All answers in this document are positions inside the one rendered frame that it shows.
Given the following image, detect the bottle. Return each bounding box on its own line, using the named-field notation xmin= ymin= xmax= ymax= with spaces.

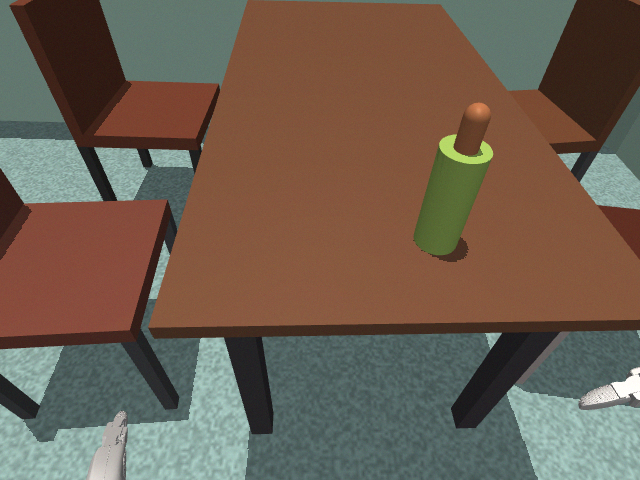
xmin=414 ymin=103 xmax=493 ymax=255

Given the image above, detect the chair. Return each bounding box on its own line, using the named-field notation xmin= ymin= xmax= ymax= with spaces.
xmin=9 ymin=0 xmax=220 ymax=201
xmin=0 ymin=168 xmax=179 ymax=419
xmin=516 ymin=205 xmax=640 ymax=384
xmin=508 ymin=0 xmax=640 ymax=182

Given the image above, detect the right robot hand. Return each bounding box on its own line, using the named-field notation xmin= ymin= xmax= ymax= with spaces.
xmin=578 ymin=367 xmax=640 ymax=410

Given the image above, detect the table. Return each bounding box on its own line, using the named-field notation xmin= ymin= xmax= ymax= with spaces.
xmin=148 ymin=0 xmax=640 ymax=434

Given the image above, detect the left robot hand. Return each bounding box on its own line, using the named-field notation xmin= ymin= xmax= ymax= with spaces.
xmin=86 ymin=411 xmax=128 ymax=480

